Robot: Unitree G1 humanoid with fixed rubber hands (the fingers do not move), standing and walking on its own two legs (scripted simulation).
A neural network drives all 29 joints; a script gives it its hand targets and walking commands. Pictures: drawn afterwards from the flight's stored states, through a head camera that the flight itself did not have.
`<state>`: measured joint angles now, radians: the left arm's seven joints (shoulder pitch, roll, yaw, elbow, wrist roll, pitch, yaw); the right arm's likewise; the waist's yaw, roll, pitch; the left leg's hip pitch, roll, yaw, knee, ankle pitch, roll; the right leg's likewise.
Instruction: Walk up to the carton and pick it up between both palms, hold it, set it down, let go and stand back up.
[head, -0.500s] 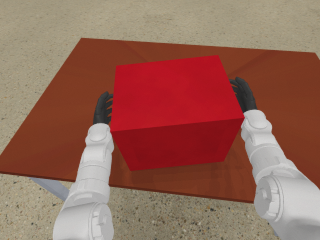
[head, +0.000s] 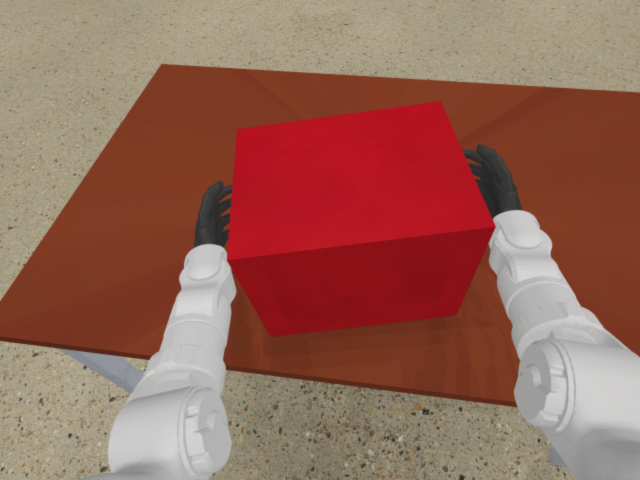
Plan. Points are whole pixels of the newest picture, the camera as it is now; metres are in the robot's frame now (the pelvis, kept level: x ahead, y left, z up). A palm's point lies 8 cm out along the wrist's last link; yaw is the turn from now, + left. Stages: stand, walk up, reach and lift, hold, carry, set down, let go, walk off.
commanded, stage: set down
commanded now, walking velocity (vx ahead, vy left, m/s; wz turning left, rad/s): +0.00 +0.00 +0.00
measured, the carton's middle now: (350, 225) +0.47 +0.02 +0.02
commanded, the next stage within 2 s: none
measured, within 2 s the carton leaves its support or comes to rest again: rests again in 0.56 s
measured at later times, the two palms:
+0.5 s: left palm (210, 241) +0.40 +0.21 +0.05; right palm (497, 209) +0.46 -0.16 +0.08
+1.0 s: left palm (212, 242) +0.40 +0.20 +0.05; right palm (498, 212) +0.46 -0.16 +0.08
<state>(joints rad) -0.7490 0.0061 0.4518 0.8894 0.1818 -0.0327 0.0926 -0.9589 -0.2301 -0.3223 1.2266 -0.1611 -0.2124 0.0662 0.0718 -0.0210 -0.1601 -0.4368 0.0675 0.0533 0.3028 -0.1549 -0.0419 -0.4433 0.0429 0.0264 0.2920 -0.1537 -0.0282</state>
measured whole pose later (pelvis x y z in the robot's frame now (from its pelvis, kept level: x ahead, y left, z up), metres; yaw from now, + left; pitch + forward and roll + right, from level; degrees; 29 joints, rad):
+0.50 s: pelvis -0.01 +0.00 +0.00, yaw +0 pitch +19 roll +0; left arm -0.77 0.00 0.46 0.89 0.22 -0.04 0.10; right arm -0.98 -0.24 -0.37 1.26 -0.19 -0.23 0.08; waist 0.08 -0.02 -0.16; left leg -0.46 0.07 0.06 0.30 -0.16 -0.04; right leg -0.47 0.04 0.03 0.29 -0.14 -0.02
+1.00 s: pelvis -0.01 +0.00 +0.00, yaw +0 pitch +19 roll +0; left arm -0.78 -0.02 0.51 0.90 0.26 -0.08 0.09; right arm -0.98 -0.24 -0.43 1.26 -0.25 -0.24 0.09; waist 0.08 -0.02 -0.15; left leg -0.46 0.07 0.06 0.30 -0.16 -0.04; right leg -0.47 0.04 0.03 0.29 -0.14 -0.02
